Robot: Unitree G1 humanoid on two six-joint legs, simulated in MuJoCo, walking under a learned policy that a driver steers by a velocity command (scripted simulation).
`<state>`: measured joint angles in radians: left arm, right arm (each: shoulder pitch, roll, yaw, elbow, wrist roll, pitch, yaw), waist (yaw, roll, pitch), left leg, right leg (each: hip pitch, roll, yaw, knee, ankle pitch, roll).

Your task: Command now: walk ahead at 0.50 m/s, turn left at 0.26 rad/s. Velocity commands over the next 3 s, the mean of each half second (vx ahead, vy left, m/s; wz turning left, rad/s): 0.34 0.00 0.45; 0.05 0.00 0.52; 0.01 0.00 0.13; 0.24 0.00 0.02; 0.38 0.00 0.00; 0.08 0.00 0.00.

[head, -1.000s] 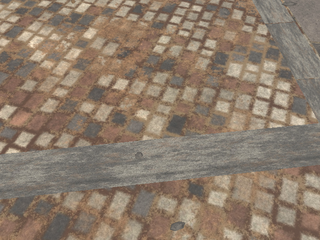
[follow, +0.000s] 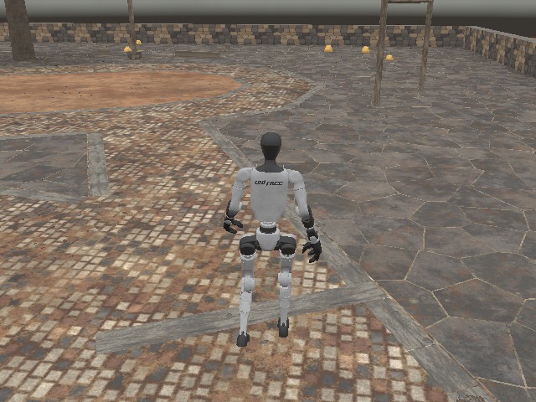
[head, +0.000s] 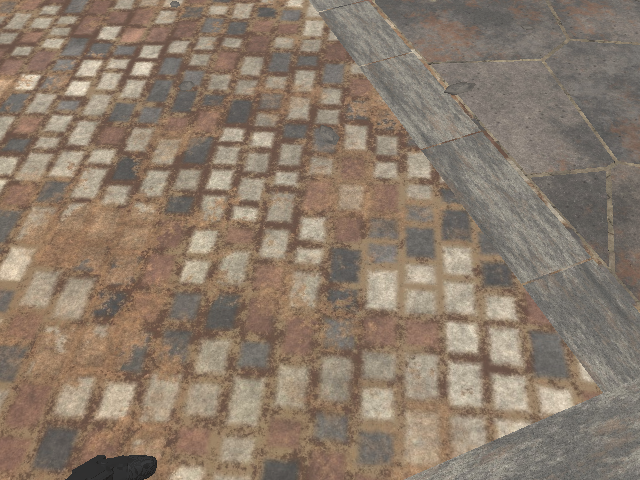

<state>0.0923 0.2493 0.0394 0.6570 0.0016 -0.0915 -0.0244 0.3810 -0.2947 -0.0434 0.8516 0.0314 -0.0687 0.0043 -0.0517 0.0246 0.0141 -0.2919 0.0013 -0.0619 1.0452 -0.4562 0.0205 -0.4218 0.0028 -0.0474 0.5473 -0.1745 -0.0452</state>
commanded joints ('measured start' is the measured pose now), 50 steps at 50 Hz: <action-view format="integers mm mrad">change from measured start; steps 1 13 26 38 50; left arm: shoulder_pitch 180 144 100 37 2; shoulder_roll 115 166 164 123 135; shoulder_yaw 40 60 40 34 42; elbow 13 103 36 18 -12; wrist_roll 3 8 -1 2 2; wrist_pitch -4 -7 45 85 68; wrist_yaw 4 46 47 59 52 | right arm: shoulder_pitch -87 -267 -184 -235 -139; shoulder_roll -118 -2 -136 -166 -113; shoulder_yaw -31 -17 -67 -82 -77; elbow -110 -189 -289 -320 -266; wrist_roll -4 -28 -13 -30 -30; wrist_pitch -21 22 43 97 114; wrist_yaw -4 29 15 -35 -35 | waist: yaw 105 87 27 43 23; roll -112 -74 -37 122 -135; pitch -80 38 -210 -145 -60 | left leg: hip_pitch -453 -316 260 -40 -302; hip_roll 100 82 244 109 -108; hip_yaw -47 62 -364 -363 -113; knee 162 -316 -668 -730 166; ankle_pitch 114 554 691 205 6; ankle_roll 3 -27 295 193 -91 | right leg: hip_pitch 434 288 -273 -34 223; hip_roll -304 -215 -43 14 -249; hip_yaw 380 -113 146 145 329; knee -297 -347 763 252 -202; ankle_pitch -25 544 -322 -137 265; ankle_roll -171 -106 93 119 -150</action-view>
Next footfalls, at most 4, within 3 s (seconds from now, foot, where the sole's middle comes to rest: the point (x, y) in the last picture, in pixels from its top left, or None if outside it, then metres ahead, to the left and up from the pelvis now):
0.42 left None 0.34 0.15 -0.77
0.88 right None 0.40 -0.07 -0.77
1.22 left None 0.23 0.14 -0.77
2.28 left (166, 436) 0.58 0.35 -0.77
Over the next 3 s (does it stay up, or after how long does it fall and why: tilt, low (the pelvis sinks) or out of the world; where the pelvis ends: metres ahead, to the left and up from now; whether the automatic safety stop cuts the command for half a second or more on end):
stays up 0.67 0.26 0.00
